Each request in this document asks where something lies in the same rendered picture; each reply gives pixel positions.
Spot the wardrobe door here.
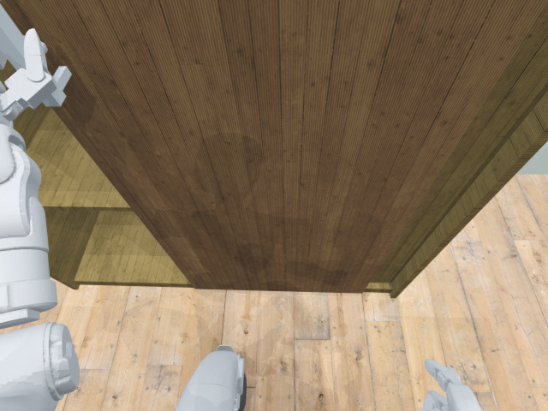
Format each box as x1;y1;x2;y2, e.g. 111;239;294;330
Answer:
0;0;548;294
370;2;548;283

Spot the left robot hand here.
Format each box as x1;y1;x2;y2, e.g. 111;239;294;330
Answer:
0;0;57;128

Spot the handle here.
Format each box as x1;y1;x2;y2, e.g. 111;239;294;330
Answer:
0;4;72;107

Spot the right robot hand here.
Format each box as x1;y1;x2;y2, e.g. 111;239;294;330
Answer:
419;359;482;411

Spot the robot left thigh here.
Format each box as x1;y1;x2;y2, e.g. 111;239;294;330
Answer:
175;351;244;411

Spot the left robot upper arm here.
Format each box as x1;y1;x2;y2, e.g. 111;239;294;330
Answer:
0;322;80;411

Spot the robot left shin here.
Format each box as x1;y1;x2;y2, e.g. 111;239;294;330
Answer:
217;345;241;411

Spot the robot left forearm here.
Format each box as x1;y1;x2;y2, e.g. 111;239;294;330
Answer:
0;124;57;329

